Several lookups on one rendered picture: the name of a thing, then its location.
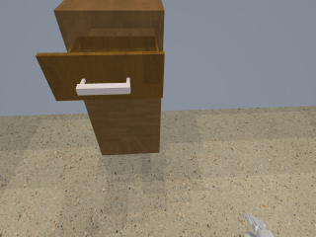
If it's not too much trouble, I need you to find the cabinet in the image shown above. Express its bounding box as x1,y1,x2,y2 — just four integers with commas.
53,0,165,156

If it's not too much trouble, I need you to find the robot right hand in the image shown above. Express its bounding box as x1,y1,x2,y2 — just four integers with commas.
244,212,274,237

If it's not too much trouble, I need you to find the drawer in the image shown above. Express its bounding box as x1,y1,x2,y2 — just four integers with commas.
36,36,165,102

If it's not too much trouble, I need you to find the handle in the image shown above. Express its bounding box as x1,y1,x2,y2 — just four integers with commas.
76,77,131,96

